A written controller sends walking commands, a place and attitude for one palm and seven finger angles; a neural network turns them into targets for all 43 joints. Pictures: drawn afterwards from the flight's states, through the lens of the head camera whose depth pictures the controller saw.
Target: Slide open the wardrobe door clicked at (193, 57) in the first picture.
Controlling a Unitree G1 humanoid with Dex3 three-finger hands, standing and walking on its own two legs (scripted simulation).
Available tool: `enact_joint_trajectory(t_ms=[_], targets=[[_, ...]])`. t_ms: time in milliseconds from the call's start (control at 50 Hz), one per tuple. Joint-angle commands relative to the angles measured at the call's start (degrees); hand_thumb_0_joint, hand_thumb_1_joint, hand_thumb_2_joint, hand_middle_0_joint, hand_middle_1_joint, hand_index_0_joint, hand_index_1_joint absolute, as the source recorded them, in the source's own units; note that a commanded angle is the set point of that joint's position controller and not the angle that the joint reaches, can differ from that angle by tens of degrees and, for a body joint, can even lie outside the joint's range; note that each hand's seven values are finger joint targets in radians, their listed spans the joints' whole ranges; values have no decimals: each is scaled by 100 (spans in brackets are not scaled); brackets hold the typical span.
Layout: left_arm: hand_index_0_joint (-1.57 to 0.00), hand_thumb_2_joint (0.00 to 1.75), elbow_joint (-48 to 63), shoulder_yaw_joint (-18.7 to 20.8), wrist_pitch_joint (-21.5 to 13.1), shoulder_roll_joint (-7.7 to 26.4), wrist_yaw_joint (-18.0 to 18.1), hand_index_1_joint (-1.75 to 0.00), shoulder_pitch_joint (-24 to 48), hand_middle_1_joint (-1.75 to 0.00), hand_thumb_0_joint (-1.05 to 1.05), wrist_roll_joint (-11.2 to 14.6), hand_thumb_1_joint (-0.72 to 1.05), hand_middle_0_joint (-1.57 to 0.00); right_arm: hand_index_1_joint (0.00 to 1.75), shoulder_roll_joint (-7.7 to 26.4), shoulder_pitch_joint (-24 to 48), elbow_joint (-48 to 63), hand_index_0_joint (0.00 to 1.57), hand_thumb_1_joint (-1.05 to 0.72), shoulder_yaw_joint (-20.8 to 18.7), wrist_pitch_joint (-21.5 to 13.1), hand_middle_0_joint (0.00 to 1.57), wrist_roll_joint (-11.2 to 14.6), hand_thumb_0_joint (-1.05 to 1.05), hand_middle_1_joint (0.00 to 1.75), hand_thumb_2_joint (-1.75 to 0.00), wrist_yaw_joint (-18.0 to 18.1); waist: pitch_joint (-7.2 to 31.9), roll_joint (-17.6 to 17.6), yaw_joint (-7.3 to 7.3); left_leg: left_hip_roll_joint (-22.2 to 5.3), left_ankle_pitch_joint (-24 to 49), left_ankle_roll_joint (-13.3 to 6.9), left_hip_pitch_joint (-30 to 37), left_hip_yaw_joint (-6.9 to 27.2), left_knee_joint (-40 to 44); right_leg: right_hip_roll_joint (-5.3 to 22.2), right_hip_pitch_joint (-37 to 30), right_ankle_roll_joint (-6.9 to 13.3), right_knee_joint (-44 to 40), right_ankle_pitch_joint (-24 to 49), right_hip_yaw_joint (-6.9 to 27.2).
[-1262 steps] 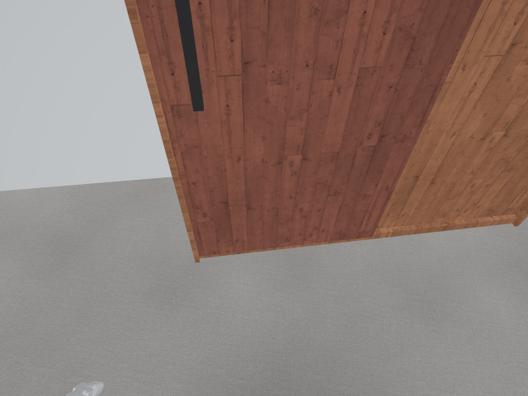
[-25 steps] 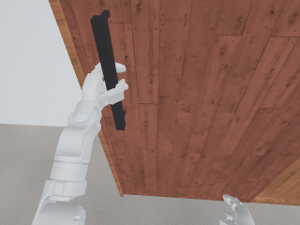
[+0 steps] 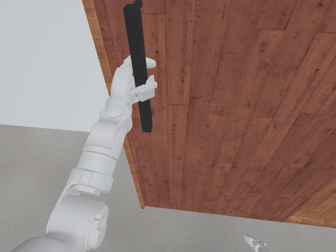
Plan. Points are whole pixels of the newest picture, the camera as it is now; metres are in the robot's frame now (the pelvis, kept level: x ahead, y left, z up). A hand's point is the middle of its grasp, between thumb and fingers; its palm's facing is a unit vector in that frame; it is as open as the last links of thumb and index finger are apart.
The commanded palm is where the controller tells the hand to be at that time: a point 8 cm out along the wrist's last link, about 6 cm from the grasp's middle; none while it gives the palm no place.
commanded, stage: tug the door sideways, standing still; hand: left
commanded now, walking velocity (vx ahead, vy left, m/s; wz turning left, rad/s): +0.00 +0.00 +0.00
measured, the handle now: (143, 77) +0.46 +0.11 +0.20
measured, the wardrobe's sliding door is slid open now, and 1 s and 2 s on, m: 0.00 0.03 0.26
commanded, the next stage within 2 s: step sideways, sliding the door along in 0.22 s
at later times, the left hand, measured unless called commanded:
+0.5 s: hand (150, 88) +0.42 +0.09 +0.19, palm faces +0.06 -0.99 -0.10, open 6.1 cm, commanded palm +0.40 +0.10 +0.20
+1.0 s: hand (163, 88) +0.43 +0.06 +0.19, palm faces +0.29 -0.95 -0.07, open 6.2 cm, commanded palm +0.39 +0.03 +0.20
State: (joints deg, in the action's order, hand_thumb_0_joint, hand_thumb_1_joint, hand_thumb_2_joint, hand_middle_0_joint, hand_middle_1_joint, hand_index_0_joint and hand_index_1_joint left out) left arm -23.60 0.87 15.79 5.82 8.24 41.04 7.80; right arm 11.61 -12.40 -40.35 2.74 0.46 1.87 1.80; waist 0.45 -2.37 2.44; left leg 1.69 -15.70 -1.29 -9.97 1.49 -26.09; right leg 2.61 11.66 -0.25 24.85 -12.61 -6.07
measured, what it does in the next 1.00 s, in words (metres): steps to the right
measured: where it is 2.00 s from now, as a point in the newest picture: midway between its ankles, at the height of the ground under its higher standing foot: outside the picture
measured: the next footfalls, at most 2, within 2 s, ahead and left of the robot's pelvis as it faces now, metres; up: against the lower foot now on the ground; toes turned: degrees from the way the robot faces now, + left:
right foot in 1.04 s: +0.18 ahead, -0.32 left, +0.00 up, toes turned -1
left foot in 1.20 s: +0.07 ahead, -0.06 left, +0.00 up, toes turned +13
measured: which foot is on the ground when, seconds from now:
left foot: down 0.00-1.00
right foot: down 0.00-0.78, up 0.80-1.00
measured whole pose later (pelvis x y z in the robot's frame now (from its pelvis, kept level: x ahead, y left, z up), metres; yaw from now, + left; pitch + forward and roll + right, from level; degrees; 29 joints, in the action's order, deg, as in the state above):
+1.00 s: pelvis +0.05 -0.14 -0.02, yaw +2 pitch -2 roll -2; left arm -0.5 6.6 -3.9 12.5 7.0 31.7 5.6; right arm 11.3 -4.5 -33.2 -1.6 -2.7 2.1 0.5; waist -15.3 -4.3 8.4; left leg -11.6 -21.9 7.1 -8.0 0.4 -32.7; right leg 2.5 26.2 -0.5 49.0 -18.3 -2.0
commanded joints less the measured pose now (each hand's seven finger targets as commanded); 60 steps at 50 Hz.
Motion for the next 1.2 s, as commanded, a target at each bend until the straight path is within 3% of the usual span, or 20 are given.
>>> enact_joint_trajectory(t_ms=[0,280,300,320,360,460,540,600,640,680,720,740,760,800,980,1020,1040,1080,1140,1180], targets=[[-45,90,1551,-1158,-739,-940,-439,-140,3673,-140,0,31,90,-45,30,619,540,730,20,-90,-232,-428,20,31,0,30,-90,53,1944,-35,-652,-258,2276,309,1107,297,184,-335,-37,278,-47,1413,109],[-45,90,1236,-1118,-1067,-875,-430,-140,3958,-140,0,35,90,-45,30,661,388,595,20,-90,-256,-712,20,46,0,30,-90,51,1962,17,-669,-246,2064,329,1069,290,222,-340,62,264,-51,1292,132],[-45,90,1092,-953,-1075,-663,-422,-140,4141,-140,0,37,90,-45,30,695,329,534,20,-90,-256,-706,20,47,0,30,-90,75,1949,127,-699,-233,1983,322,991,274,237,-343,43,260,-71,1288,132],[-45,90,852,804,-1749,2069,-212,-140,3505,-140,0,-254,90,-45,30,1058,467,571,20,-90,-316,-661,20,0,0,30,-90,227,1400,116,-340,-760,1538,-95,51,359,331,-77,17,79,199,676,372],[-45,90,915,-209,-2229,776,-378,-140,3119,-140,0,-236,90,-45,30,825,618,633,20,-90,-263,-604,20,-26,0,30,-90,272,1229,29,-381,-949,842,-163,-154,631,622,-69,-19,29,585,405,322],[-45,90,1615,-530,-2452,555,-454,-140,3430,-140,0,-136,90,-45,30,722,741,785,20,-90,-410,-569,20,-64,0,30,-90,329,1459,-490,-500,-2254,1488,-1126,1421,1962,528,-217,1676,60,2403,-1464,675],[-45,90,2055,-940,-2406,82,-484,-140,3396,-140,0,-136,90,-45,30,672,722,896,20,-90,-401,-539,20,19,0,30,-90,242,1618,-735,-540,-2147,2970,-967,1888,1258,-351,-207,1377,173,1572,-1192,609],[-45,90,2335,-1246,-2390,-242,-560,-140,3187,-140,0,-227,90,-45,30,618,914,1114,20,-90,-392,-502,20,117,0,30,-90,226,1798,-200,-448,-1523,2382,-502,512,248,-1290,-7,-553,306,322,672,716],[-45,90,2439,-1171,-2370,-18,-531,-140,3046,-140,0,-370,90,-45,30,491,1111,1065,20,-90,-401,-513,20,93,0,30,-90,292,1618,978,-490,-463,-51,12,-694,-360,-2043,1072,-1071,760,-5,2697,1788],[-45,90,2657,-1023,-2378,53,-558,-140,2584,-140,0,-323,90,-45,30,479,1115,1020,20,-90,-457,-474,20,124,0,30,-90,297,1334,1133,-254,-361,-1223,80,-1323,-231,-2396,1232,-1535,984,303,4580,2002],[-45,90,3260,-1221,-2508,-127,-584,-140,2741,-140,0,-342,90,-45,30,422,952,984,20,-90,-428,-520,20,53,0,30,-90,309,1585,814,-475,-715,-287,-79,-216,-166,-920,974,-1024,706,1396,5010,1291],[-45,90,3342,-1292,-2547,-197,-563,-140,2684,-140,0,-297,90,-45,30,572,856,911,20,-90,-498,-540,20,34,0,30,-90,320,1865,-59,-695,-1425,2543,-404,1525,371,58,496,471,193,2532,3630,640],[-45,90,3561,-1348,-2624,-274,-616,-140,2628,-140,0,-181,90,-45,30,774,795,1034,20,-90,-640,-521,20,-34,0,30,-90,204,2270,-1365,-588,-2871,6038,-1040,3223,1907,-256,-206,2403,-79,3889,-565,525],[-45,90,3782,-1147,-2742,-105,-689,-140,2830,-140,0,-292,90,-45,30,750,987,1107,20,-90,-714,-419,20,8,0,30,-90,-86,1855,-685,-513,-3147,5485,-1259,3214,1532,-469,82,3112,101,4360,-1971,1135],[-45,90,4556,-984,-2607,243,-645,-140,1652,-140,0,-368,90,-45,30,622,1195,1553,20,-90,-589,-834,20,102,0,30,-90,-15,1465,-1353,-437,-1834,3900,-159,1395,-702,-1240,-247,65,-123,1190,560,-171],[-45,90,4769,-901,-2608,486,-618,-140,1441,-140,0,-513,90,-45,30,456,1228,1540,20,-90,-555,-946,20,176,0,30,-90,16,1525,179,-399,-1013,1873,156,249,-904,-2488,510,-1055,28,437,3626,437],[-45,90,4629,-871,-2534,576,-555,-140,1080,-140,0,-558,90,-45,30,373,1262,1443,20,-90,-510,-1006,20,108,0,30,-90,110,1416,685,-507,-401,-776,386,-663,-854,-2721,1291,-1316,321,448,5642,1260],[-45,90,5435,-824,-2535,598,-560,-140,582,-140,0,-567,90,-45,30,305,1087,1387,20,-90,-539,-1044,20,60,0,30,-90,166,1742,1965,-237,-229,-2206,270,-1109,-239,-3334,1618,-1690,697,811,6758,1759],[-45,90,6166,-1338,-2694,43,-493,-140,800,-140,0,-521,90,-45,30,389,1166,1249,20,-90,-474,-1187,20,41,0,30,-90,135,1957,1407,-597,-528,-501,161,-224,-328,-731,1177,-1329,480,1625,6006,1024],[-45,90,6224,-1642,-2874,-307,-563,-140,554,-140,0,-459,90,-45,30,708,1294,1549,20,-90,-707,-1133,20,-14,0,30,-90,-23,2270,-367,-346,-2407,5720,-473,2229,769,-288,196,1112,-171,2760,338,375]])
